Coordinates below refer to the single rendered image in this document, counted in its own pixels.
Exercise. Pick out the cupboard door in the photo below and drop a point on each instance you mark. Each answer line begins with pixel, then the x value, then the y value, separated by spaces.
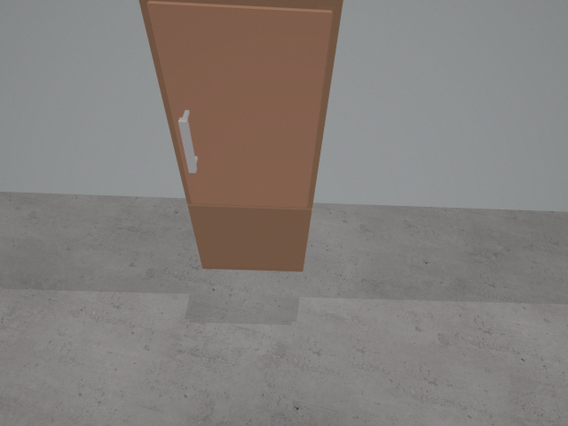
pixel 251 78

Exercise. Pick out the handle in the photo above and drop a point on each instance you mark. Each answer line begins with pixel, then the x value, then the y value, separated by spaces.
pixel 191 160

